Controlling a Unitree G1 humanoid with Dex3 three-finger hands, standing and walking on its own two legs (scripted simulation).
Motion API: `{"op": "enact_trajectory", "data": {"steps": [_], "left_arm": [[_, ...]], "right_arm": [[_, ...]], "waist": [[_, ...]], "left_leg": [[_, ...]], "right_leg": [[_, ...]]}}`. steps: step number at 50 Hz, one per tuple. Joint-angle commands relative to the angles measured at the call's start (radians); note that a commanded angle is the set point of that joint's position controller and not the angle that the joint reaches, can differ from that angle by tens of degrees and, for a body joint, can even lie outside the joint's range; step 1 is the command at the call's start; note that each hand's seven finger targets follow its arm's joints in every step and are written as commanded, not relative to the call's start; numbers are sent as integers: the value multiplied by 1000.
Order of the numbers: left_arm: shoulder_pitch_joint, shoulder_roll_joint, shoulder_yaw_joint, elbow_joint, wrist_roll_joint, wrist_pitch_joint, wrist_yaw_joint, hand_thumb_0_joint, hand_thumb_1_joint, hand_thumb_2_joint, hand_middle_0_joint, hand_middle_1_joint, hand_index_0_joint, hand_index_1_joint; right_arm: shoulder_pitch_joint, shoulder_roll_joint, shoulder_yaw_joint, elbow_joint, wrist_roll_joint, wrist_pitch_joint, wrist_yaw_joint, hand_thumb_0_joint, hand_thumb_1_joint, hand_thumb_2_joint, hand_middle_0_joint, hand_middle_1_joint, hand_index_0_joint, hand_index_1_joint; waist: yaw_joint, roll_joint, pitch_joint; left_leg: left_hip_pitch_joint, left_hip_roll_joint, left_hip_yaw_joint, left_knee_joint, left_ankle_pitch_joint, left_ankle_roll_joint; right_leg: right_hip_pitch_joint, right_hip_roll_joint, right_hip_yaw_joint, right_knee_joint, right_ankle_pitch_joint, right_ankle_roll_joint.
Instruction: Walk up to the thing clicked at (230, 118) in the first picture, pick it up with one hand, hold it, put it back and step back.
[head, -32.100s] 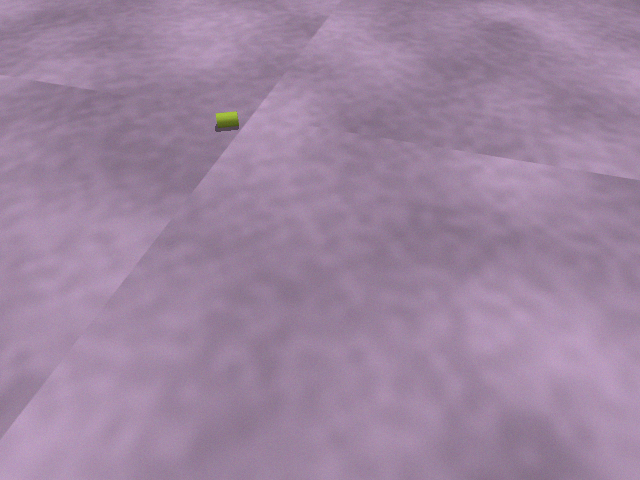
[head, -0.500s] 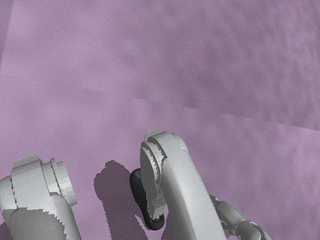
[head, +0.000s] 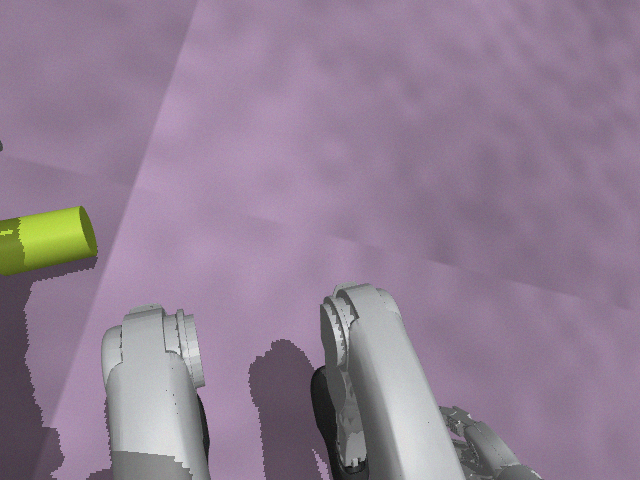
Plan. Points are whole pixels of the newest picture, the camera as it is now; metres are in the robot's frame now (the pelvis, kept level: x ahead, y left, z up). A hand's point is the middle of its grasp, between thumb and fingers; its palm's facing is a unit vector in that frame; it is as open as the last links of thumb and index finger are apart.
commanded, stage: withdraw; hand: left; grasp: from above
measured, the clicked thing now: (45, 239) +0.44 +0.36 -0.29
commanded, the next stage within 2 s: home in 0.60 s
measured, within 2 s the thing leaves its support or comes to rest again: neither
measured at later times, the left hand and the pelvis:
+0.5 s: hand (4, 233) +0.41 +0.36 -0.16, palm faces -0.45 -0.10 -0.89, open 13.9 cm; pelvis -0.02 +0.00 +0.00, yaw +2 degrees
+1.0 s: hand out of the picture +0.39 +0.36 -0.06, palm faces -0.36 -0.30 -0.88, open 11.4 cm; pelvis +0.00 +0.00 +0.06, yaw +4 degrees
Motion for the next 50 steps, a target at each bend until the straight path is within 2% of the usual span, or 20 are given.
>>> {"op": "enact_trajectory", "data": {"steps": [1, 5, 11, 15, 18, 20, 24, 28, 30, 31, 33, 35, 36, 38, 39, 42, 44, 47, 48, 50], "left_arm": [[-288, 177, -25, -157, -68, 26, -83, 0, -505, 984, -77, -990, -79, -988], [-291, 191, -38, -74, -72, 18, -161, 0, -509, 991, -75, -1000, -76, -998], [-322, 251, -15, -4, -41, -65, -195, 0, -513, 993, -86, -996, -84, -998], [-360, 311, 27, 29, 1, -159, -152, 0, -509, 991, -84, -995, -84, -994], [-425, 351, 56, -19, 45, -212, -93, 0, -507, 986, -83, -998, -86, -994], [-447, 337, 61, -32, 70, -225, -39, 0, -510, 981, -86, -996, -90, -991], [-459, 382, 120, -92, 97, -209, 57, 0, -510, 974, -80, -992, -86, -984], [-429, 434, 188, -196, 97, -128, 108, 0, -451, 923, -145, -913, -145, -912], [-415, 432, 194, -192, 77, -79, 106, 0, -419, 896, -163, -881, -164, -877], [-400, 398, 173, -153, 69, -54, 96, 0, -420, 898, -160, -875, -161, -872], [-377, 324, 101, -42, 54, -17, 54, 0, -434, 912, -132, -898, -137, -891], [-350, 275, 48, 2, 22, 7, -5, 0, -425, 913, -119, -918, -130, -904], [-342, 263, 33, 29, 11, 12, -33, 0, -345, 833, -199, -838, -193, -824], [-332, 266, 30, -6, -26, 5, -85, 0, -185, 808, -218, -678, -198, -664], [-304, 235, 21, -10, -45, 2, -113, 0, -105, 853, -227, -598, -206, -598], [-259, 233, 44, -124, -111, -22, -170, 0, 101, 819, -209, -477, -195, -489], [-190, 224, 79, -235, -162, -32, -197, 0, 261, 755, -188, -376, -180, -383], [-68, 223, 147, -527, -271, -26, -219, 0, 501, 784, -185, -310, -181, -313], [-10, 214, 161, -605, -314, -8, -223, 0, 581, 805, -187, -309, -185, -311], [130, 136, 165, -648, -396, 41, -230, 0, 741, 857, -193, -289, -192, -289]], "right_arm": [[222, -272, -123, -32, 49, 30, -35, 0, -895, -899, 200, 300, 200, 300], [210, -250, -102, -52, 65, 57, -72, 0, -893, -898, 200, 300, 200, 300], [193, -238, -58, -76, 60, 72, -111, 0, -895, -899, 200, 300, 200, 300], [172, -242, -29, -70, 41, 76, -124, 0, -891, -896, 200, 300, 200, 300], [167, -260, -26, -62, 19, 84, -126, 0, -890, -895, 200, 300, 200, 300], [178, -268, -29, -56, 7, 90, -120, 0, -892, -896, 200, 300, 200, 300], [207, -279, -48, -47, -3, 84, -108, 0, -893, -895, 200, 300, 200, 300], [210, -279, -87, -46, 3, 67, -109, 0, -899, -898, 200, 300, 200, 300], [217, -271, -103, -46, 15, 62, -109, 0, -898, -897, 200, 300, 200, 300], [218, -263, -105, -37, 19, 61, -110, 0, -898, -897, 200, 300, 200, 300], [227, -243, -107, -19, 26, 63, -113, 0, -894, -895, 200, 300, 200, 300], [226, -232, -102, -20, 36, 65, -117, 0, -887, -891, 200, 299, 200, 299], [228, -228, -98, -23, 37, 67, -119, 0, -887, -896, 199, 300, 199, 300], [232, -230, -95, -29, 45, 64, -118, 0, -888, -896, 199, 299, 199, 299], [238, -227, -97, -29, 50, 62, -117, 0, -887, -896, 199, 299, 199, 299], [254, -231, -108, -44, 65, 58, -118, 0, -892, -897, 199, 299, 199, 299], [260, -229, -132, -58, 77, 59, -118, 0, -895, -898, 200, 300, 199, 300], [254, -220, -167, -109, 102, 70, -121, 0, -898, -899, 200, 300, 200, 300], [241, -217, -173, -127, 110, 76, -124, 0, -898, -899, 200, 300, 200, 300], [211, -208, -176, -140, 126, 90, -133, 0, -900, -900, 200, 300, 200, 300]], "waist": [[-41, 236, -576], [-39, 143, -490], [-36, 129, -465], [-35, 200, -475], [-31, 314, -575], [-45, 385, -615], [-32, 478, -706], [11, 540, -831], [22, 530, -821], [19, 497, -787], [-18, 403, -676], [-37, 285, -590], [-39, 230, -576], [-25, 191, -579], [-24, 176, -586], [3, 198, -652], [43, 247, -736], [117, 322, -929], [128, 322, -946], [120, 245, -833]], "left_leg": [[532, 11, 90, -346, 134, 37], [451, -1, 109, -361, 93, 51], [435, -4, 122, -357, 90, 50], [450, -8, 118, -343, 72, 38], [548, -3, 108, -324, 122, 24], [617, 0, 104, -315, 171, 16], [701, -1, 101, -311, 230, 6], [780, 4, 111, -338, 234, 5], [750, 3, 122, -364, 191, 9], [716, 2, 124, -377, 149, 13], [618, -4, 126, -383, 78, 25], [514, -13, 131, -376, 45, 41], [472, -16, 140, -357, 61, 48], [448, -17, 141, -352, 90, 54], [477, -16, 136, -362, 113, 52], [545, -16, 136, -389, 162, 43], [643, -17, 142, -422, 211, 32], [821, -15, 145, -498, 287, 24], [849, -12, 144, -528, 294, 25], [823, -10, 137, -585, 249, 35]], "right_leg": [[295, 32, -51, -341, 237, -82], [316, 24, -19, -380, 175, -86], [331, 18, -8, -378, 161, -88], [285, 18, -20, -336, 136, -93], [245, 15, -43, -282, 185, -95], [229, 12, -56, -258, 223, -94], [203, 5, -79, -223, 270, -94], [209, -1, -68, -231, 270, -96], [216, -4, -55, -263, 240, -97], [209, -2, -50, -280, 211, -98], [197, 8, -46, -317, 161, -96], [223, 15, -35, -355, 127, -95], [264, 16, -25, -371, 138, -89], [305, 10, -15, -374, 155, -84], [324, 8, -18, -374, 179, -84], [376, 2, -19, -385, 219, -84], [409, -4, -14, -391, 260, -88], [495, -10, 4, -428, 316, -90], [517, -10, 5, -453, 321, -88], [510, -7, 8, -517, 291, -83]]}}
